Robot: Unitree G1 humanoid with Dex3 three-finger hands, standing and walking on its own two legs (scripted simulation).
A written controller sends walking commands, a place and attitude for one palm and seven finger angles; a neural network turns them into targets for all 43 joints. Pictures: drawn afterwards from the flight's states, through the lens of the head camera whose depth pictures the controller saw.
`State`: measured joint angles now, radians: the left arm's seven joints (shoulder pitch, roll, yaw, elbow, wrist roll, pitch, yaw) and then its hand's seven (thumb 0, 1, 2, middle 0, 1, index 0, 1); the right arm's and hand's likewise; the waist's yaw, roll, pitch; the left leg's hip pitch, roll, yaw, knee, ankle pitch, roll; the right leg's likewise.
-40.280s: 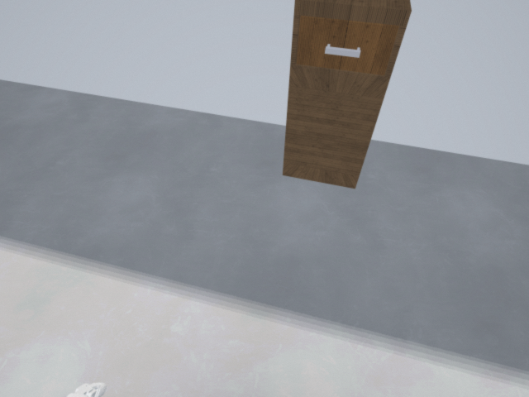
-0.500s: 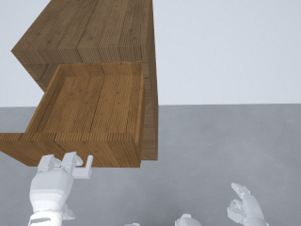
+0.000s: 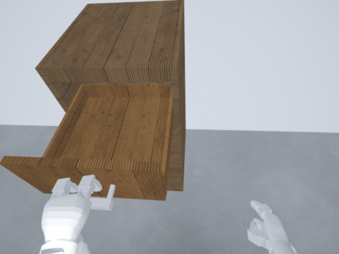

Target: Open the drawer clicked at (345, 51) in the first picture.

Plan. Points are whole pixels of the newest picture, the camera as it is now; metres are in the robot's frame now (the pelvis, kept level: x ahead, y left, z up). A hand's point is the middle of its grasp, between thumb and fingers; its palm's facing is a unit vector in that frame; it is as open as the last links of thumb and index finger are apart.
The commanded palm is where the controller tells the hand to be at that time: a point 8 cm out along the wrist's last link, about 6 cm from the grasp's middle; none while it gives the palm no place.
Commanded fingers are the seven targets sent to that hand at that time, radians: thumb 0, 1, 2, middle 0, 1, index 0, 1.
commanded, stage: lift the hand off the handle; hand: left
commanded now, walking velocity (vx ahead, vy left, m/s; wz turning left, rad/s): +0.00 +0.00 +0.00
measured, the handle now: (87, 195) +0.24 +0.24 +0.00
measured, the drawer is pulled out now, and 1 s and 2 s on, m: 0.27 0.27 0.27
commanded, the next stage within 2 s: draw the hand back to the body in 1.06 s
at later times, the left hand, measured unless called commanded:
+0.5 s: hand (62, 204) +0.19 +0.24 +0.08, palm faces +0.08 -0.09 -0.99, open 13.5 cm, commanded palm +0.15 +0.24 +0.14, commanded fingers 0.00 -0.50 0.30 -0.30 -1.20 -0.30 -1.20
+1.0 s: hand (43, 188) +0.19 +0.24 +0.15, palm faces +0.14 -0.10 -0.99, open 13.8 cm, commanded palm +0.15 +0.24 +0.20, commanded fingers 0.00 -0.50 0.30 -0.30 -1.20 -0.30 -1.20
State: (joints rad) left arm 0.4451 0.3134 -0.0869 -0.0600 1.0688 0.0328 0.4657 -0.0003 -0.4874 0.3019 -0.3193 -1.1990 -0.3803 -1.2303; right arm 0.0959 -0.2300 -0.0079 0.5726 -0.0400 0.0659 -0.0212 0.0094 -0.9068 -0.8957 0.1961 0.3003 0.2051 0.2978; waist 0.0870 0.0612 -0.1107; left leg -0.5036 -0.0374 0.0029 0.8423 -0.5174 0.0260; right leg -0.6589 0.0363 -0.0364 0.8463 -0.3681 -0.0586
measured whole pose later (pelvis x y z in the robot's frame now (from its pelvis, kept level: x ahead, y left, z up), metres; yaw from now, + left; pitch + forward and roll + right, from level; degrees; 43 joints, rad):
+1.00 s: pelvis -0.01 +0.01 +0.04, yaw +0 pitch -1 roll +0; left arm 0.40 0.46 -0.04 -0.45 0.91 0.18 0.11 0.00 -0.49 0.30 -0.32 -1.20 -0.32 -1.20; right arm 0.08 -0.26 0.05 0.57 0.02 0.14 0.00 0.01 -0.91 -0.90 0.20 0.30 0.20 0.30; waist 0.13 0.12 -0.02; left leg -0.11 -0.03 0.00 0.47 -0.34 0.03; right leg -0.26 0.05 -0.03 0.47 -0.20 -0.05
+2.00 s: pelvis +0.00 +0.00 +0.04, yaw +3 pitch -4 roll -1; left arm 0.49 0.31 0.19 -0.50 0.01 -0.09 0.11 -0.01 -0.34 0.37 -0.31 -1.10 -0.31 -1.10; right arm 0.19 -0.20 0.05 0.60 -0.01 -0.13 -0.08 0.01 -0.91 -0.90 0.20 0.30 0.20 0.30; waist 0.07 0.05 0.05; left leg -0.03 -0.02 -0.06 0.44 -0.33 0.02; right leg -0.15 0.05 -0.08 0.42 -0.20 -0.06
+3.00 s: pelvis -0.01 +0.00 +0.04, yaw +6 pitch +0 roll -2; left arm 0.54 0.33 0.33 -0.54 -0.02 -0.19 0.12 0.01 0.89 0.90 -0.21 -0.30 -0.21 -0.31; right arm 0.18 -0.22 0.01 0.59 -0.01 -0.11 -0.08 0.01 -0.90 -0.90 0.20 0.30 0.21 0.30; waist 0.01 0.06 0.02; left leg -0.20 -0.03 -0.10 0.55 -0.34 0.02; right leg -0.26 0.03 -0.13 0.44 -0.19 -0.06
